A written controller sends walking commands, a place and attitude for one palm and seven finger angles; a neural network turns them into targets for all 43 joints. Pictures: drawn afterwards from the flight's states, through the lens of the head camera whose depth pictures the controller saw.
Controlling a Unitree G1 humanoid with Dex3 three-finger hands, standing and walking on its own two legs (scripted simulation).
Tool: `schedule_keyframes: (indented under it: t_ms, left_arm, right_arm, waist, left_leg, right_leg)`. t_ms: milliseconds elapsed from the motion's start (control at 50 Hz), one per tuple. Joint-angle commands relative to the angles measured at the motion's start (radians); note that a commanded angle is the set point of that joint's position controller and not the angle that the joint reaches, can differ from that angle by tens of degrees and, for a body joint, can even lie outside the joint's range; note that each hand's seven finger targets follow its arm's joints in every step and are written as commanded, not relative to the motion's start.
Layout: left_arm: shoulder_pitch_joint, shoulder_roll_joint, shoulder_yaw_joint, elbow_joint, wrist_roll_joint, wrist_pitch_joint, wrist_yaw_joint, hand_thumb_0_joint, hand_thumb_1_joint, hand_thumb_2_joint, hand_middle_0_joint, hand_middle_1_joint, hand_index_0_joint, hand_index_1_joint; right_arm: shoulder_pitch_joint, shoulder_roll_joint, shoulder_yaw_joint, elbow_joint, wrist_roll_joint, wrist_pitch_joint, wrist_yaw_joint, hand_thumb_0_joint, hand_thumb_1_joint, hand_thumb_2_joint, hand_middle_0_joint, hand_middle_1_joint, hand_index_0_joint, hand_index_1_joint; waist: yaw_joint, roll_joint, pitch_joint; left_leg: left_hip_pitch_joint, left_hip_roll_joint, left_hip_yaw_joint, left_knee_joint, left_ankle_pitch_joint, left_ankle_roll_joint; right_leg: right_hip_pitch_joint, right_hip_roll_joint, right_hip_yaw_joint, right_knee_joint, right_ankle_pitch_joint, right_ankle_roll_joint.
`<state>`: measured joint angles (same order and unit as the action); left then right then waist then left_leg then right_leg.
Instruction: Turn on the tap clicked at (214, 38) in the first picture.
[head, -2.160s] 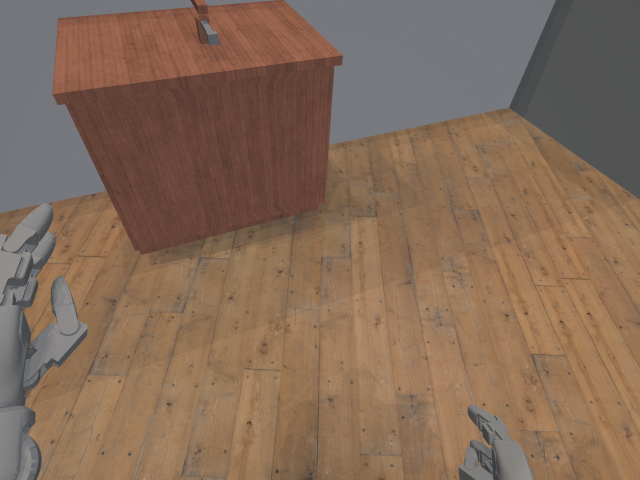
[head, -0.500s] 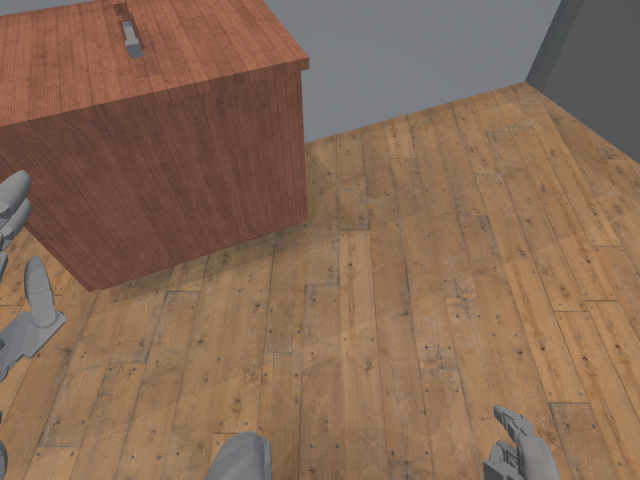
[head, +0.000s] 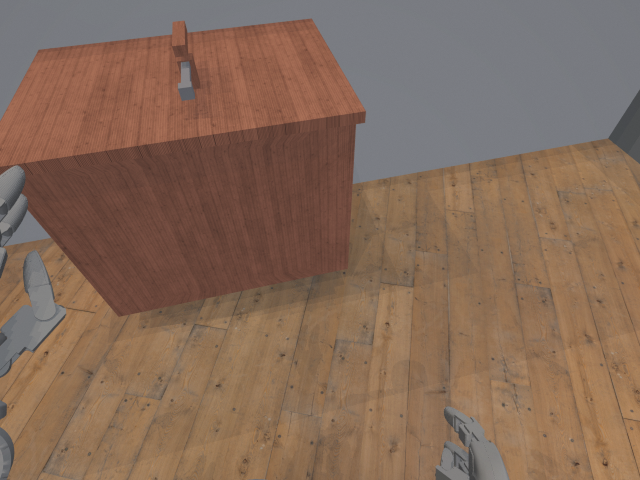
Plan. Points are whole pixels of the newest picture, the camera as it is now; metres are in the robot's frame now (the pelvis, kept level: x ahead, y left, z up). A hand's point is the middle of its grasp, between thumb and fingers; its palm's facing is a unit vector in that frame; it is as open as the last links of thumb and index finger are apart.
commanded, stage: take the last steps up to it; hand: left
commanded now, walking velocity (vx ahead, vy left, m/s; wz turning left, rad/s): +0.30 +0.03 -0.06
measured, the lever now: (186, 91) +0.82 +0.36 +0.06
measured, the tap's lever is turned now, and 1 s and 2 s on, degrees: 0 0 0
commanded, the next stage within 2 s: come to a stop and stand still in 1.36 s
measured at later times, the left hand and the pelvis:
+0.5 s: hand (171, 189) +0.36 +0.19 +0.20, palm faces +0.36 -0.80 -0.48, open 7.4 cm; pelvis +0.13 -0.04 +0.01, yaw -2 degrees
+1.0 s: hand (203, 125) +0.49 +0.19 +0.19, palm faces +0.40 -0.84 -0.36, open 7.4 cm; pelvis +0.26 -0.04 +0.00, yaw -3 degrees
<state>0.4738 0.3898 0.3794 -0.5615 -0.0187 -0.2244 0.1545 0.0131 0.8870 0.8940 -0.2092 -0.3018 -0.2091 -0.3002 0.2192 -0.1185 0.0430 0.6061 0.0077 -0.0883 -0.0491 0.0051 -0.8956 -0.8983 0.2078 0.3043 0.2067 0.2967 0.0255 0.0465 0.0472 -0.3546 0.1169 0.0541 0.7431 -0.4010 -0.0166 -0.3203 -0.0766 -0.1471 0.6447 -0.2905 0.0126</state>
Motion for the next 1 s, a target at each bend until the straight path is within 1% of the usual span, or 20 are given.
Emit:
schedule_keyframes:
  t_ms: [0,60,160,180,220,240,300,360,460,480,500,520,540,600,660,860,900,920,940,980]
  left_arm:
    - [-0.184,0.161,0.094,-0.052,-0.002,-0.023,0.025,0.000,0.900,0.900,-0.200,-0.300,-0.200,-0.300]
    - [-0.167,0.135,0.078,-0.076,0.011,-0.045,0.027,0.000,0.900,0.900,-0.200,-0.300,-0.200,-0.300]
    - [-0.141,0.137,0.082,-0.228,0.004,-0.057,0.043,0.000,0.900,0.900,-0.200,-0.300,-0.200,-0.300]
    - [-0.134,0.142,0.092,-0.249,0.000,-0.064,0.046,0.000,0.900,0.900,-0.200,-0.300,-0.200,-0.300]
    - [-0.118,0.130,0.079,-0.263,-0.009,-0.081,0.044,0.000,0.900,0.900,-0.200,-0.300,-0.200,-0.300]
    - [-0.081,0.158,0.106,-0.178,-0.003,-0.076,0.040,0.000,0.900,0.900,-0.200,-0.300,-0.200,-0.300]
    - [-0.066,0.141,0.105,-0.227,-0.004,-0.070,0.028,0.000,0.900,0.900,-0.200,-0.300,-0.200,-0.300]
    - [0.008,0.111,0.103,-0.196,-0.008,-0.065,0.023,0.000,0.900,0.900,-0.200,-0.300,-0.200,-0.300]
    - [-0.033,0.112,0.098,-0.084,-0.002,-0.037,0.019,0.000,0.900,0.900,-0.200,-0.300,-0.200,-0.300]
    - [-0.053,0.133,0.103,-0.073,0.004,-0.033,0.019,0.000,0.900,0.900,-0.200,-0.300,-0.200,-0.300]
    - [-0.078,0.178,0.125,-0.065,0.011,-0.031,0.023,0.000,0.900,0.900,-0.200,-0.300,-0.200,-0.300]
    - [-0.098,0.189,0.152,-0.047,-0.006,-0.032,0.020,0.000,0.900,0.900,-0.200,-0.300,-0.200,-0.300]
    - [-0.141,0.200,0.142,-0.102,-0.014,-0.050,0.012,0.000,0.900,0.900,-0.200,-0.300,-0.200,-0.300]
    - [-0.070,0.179,0.148,-0.120,0.000,-0.076,0.007,0.000,0.900,0.900,-0.200,-0.300,-0.200,-0.300]
    - [-0.046,0.166,0.142,-0.134,0.001,-0.088,0.013,0.000,0.900,0.900,-0.200,-0.300,-0.200,-0.300]
    - [-0.092,0.143,0.095,-0.134,-0.004,-0.071,0.039,0.000,0.900,0.900,-0.200,-0.300,-0.200,-0.300]
    - [-0.144,0.142,0.083,-0.136,-0.005,-0.078,0.034,0.000,0.900,0.900,-0.200,-0.300,-0.200,-0.300]
    - [-0.157,0.125,0.069,-0.141,-0.010,-0.081,0.031,0.000,0.900,0.900,-0.200,-0.300,-0.200,-0.300]
    - [-0.126,0.137,0.078,-0.093,-0.009,-0.091,0.027,0.000,0.900,0.900,-0.200,-0.300,-0.200,-0.300]
    - [-0.144,0.162,0.092,-0.130,-0.006,-0.087,0.021,0.000,0.900,0.900,-0.200,-0.300,-0.200,-0.300]
  right_arm:
    - [-0.116,-0.161,-0.068,-0.114,0.000,-0.042,-0.028,0.000,-0.900,-0.900,0.200,0.300,0.200,0.300]
    - [-0.134,-0.151,-0.049,-0.099,-0.008,-0.018,-0.027,0.000,-0.900,-0.900,0.200,0.300,0.200,0.300]
    - [-0.112,-0.158,-0.077,-0.150,-0.014,-0.021,-0.031,0.000,-0.900,-0.900,0.200,0.300,0.200,0.300]
    - [-0.091,-0.175,-0.092,-0.157,-0.011,-0.024,-0.037,0.000,-0.900,-0.900,0.200,0.300,0.200,0.300]
    - [-0.078,-0.212,-0.111,-0.179,0.001,-0.021,-0.027,0.000,-0.900,-0.900,0.200,0.300,0.200,0.300]
    - [-0.091,-0.197,-0.096,-0.161,-0.012,-0.025,-0.023,0.000,-0.900,-0.900,0.200,0.300,0.200,0.300]
    - [-0.090,-0.195,-0.106,-0.146,0.006,-0.035,-0.013,0.000,-0.900,-0.900,0.200,0.300,0.200,0.300]
    - [-0.080,-0.195,-0.103,-0.152,0.003,-0.051,-0.010,0.000,-0.900,-0.900,0.200,0.300,0.200,0.300]
    - [-0.081,-0.193,-0.095,-0.152,0.006,-0.041,-0.030,0.000,-0.900,-0.900,0.200,0.300,0.200,0.300]
    - [-0.079,-0.180,-0.096,-0.148,0.009,-0.036,-0.032,0.000,-0.900,-0.900,0.200,0.300,0.200,0.300]
    - [-0.083,-0.154,-0.091,-0.157,0.007,-0.030,-0.032,0.000,-0.900,-0.900,0.200,0.300,0.200,0.300]
    - [-0.116,-0.174,-0.088,-0.166,-0.004,-0.044,-0.025,0.000,-0.900,-0.900,0.200,0.300,0.200,0.300]
    - [-0.113,-0.182,-0.096,-0.142,-0.003,-0.050,-0.016,0.000,-0.900,-0.900,0.200,0.300,0.200,0.300]
    - [-0.116,-0.171,-0.079,-0.097,-0.006,-0.026,-0.010,0.000,-0.900,-0.900,0.200,0.300,0.200,0.300]
    - [-0.114,-0.175,-0.089,-0.107,-0.010,-0.020,-0.014,0.000,-0.900,-0.900,0.200,0.300,0.200,0.300]
    - [-0.070,-0.175,-0.100,-0.155,-0.008,-0.033,-0.022,0.000,-0.900,-0.900,0.200,0.300,0.200,0.300]
    - [-0.051,-0.202,-0.110,-0.160,-0.001,-0.031,-0.029,0.000,-0.900,-0.900,0.200,0.300,0.200,0.300]
    - [-0.057,-0.223,-0.114,-0.168,0.006,-0.032,-0.027,0.000,-0.900,-0.900,0.200,0.300,0.200,0.300]
    - [-0.065,-0.196,-0.099,-0.166,-0.002,-0.036,-0.025,0.000,-0.900,-0.900,0.200,0.300,0.200,0.300]
    - [-0.082,-0.184,-0.098,-0.151,0.001,-0.043,-0.022,0.000,-0.900,-0.900,0.200,0.300,0.200,0.300]
  waist:
    - [-0.010,-0.306,-0.057]
    - [-0.013,-0.235,-0.097]
    - [-0.023,-0.142,-0.198]
    - [-0.037,-0.050,-0.230]
    - [-0.039,0.294,-0.243]
    - [-0.046,0.275,-0.189]
    - [-0.038,0.203,-0.120]
    - [-0.026,0.219,-0.128]
    - [-0.023,0.121,-0.136]
    - [-0.014,-0.015,-0.154]
    - [-0.015,-0.319,-0.166]
    - [0.006,-0.339,-0.155]
    - [-0.007,-0.318,-0.126]
    - [-0.023,-0.159,-0.133]
    - [-0.032,-0.142,-0.147]
    - [-0.020,-0.138,-0.128]
    - [-0.046,0.020,-0.133]
    - [-0.044,0.218,-0.153]
    - [-0.042,0.282,-0.152]
    - [-0.040,0.168,-0.088]
  left_leg:
    - [-0.354,-0.036,-0.032,0.419,-0.125,-0.002]
    - [-0.226,-0.016,0.019,0.196,-0.091,-0.003]
    - [0.128,-0.105,0.175,-0.274,0.206,0.003]
    - [0.277,-0.064,0.127,-0.320,0.269,0.028]
    - [0.493,0.292,-0.365,-0.383,0.578,0.202]
    - [0.419,0.349,-0.457,-0.430,0.482,0.255]
    - [0.378,0.289,-0.253,-0.412,0.428,0.242]
    - [0.249,0.210,-0.048,-0.421,0.402,0.175]
    - [0.077,0.135,0.086,-0.208,0.217,0.099]
    - [-0.012,0.077,0.124,-0.002,0.137,0.075]
    - [-0.246,-0.053,0.159,0.294,-0.090,0.031]
    - [-0.317,-0.066,0.010,0.453,-0.167,0.022]
    - [-0.339,-0.041,-0.061,0.547,-0.124,0.008]
    - [-0.347,0.000,-0.067,0.556,0.022,-0.015]
    - [-0.245,0.006,-0.025,0.306,0.066,-0.011]
    - [0.085,-0.075,0.132,-0.247,0.193,0.025]
    - [0.250,-0.009,0.010,-0.332,0.200,0.078]
    - [0.364,0.156,-0.245,-0.379,0.298,0.154]
    - [0.343,0.270,-0.442,-0.463,0.240,0.235]
    - [0.272,0.290,-0.451,-0.471,0.191,0.291]
  right_leg:
    - [0.242,-0.363,0.581,-0.379,0.014,-0.222]
    - [0.258,-0.269,0.259,-0.268,0.406,-0.176]
    - [0.239,-0.154,0.113,-0.095,0.419,-0.102]
    - [0.147,-0.127,0.094,0.040,0.388,-0.068]
    - [-0.237,0.033,0.044,0.427,-0.321,0.002]
    - [-0.312,0.015,0.114,0.544,-0.341,-0.007]
    - [-0.406,-0.040,0.111,0.472,-0.223,0.004]
    - [-0.197,-0.014,0.022,0.212,-0.111,0.008]
    - [0.169,0.057,-0.082,-0.121,0.059,0.009]
    - [0.260,-0.015,0.034,-0.191,0.048,-0.027]
    - [0.364,-0.241,0.441,-0.293,0.083,-0.135]
    - [0.307,-0.344,0.642,-0.370,0.013,-0.192]
    - [0.269,-0.367,0.678,-0.406,-0.091,-0.211]
    - [0.266,-0.295,0.365,-0.332,0.200,-0.186]
    - [0.219,-0.259,0.228,-0.314,0.373,-0.165]
    - [0.179,-0.194,0.175,-0.222,0.159,-0.125]
    - [0.037,-0.112,0.122,0.001,0.110,-0.072]
    - [-0.128,-0.005,0.036,0.219,-0.067,-0.021]
    - [-0.219,0.041,0.066,0.414,-0.341,-0.015]
    - [-0.313,-0.013,0.141,0.506,-0.293,-0.009]
